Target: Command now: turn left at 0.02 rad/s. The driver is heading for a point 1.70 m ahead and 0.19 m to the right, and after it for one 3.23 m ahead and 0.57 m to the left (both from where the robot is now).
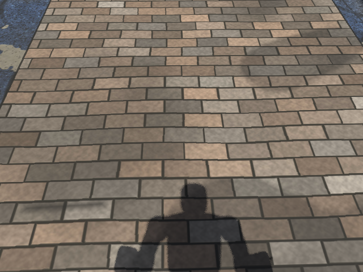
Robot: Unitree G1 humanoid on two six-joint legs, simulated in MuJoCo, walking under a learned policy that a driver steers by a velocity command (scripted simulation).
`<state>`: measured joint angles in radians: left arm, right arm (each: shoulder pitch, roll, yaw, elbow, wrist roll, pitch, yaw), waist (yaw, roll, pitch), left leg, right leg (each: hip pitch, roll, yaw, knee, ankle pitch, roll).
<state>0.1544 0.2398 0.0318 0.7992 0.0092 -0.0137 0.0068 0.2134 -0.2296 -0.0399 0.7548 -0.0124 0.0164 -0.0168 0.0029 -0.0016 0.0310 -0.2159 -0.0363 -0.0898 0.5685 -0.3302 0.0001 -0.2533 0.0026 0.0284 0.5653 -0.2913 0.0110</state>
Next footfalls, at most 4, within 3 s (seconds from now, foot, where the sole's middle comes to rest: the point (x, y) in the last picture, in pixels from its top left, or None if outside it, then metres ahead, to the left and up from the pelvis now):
0.70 left None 0.39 0.12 -0.77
1.24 right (223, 232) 0.67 -0.13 -0.77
1.78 left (166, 167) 0.98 0.10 -0.77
2.32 right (217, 121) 1.27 -0.14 -0.77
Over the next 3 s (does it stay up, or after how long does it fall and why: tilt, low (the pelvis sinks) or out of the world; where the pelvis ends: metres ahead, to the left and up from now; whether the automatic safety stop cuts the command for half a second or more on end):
stays up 1.50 -0.08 0.01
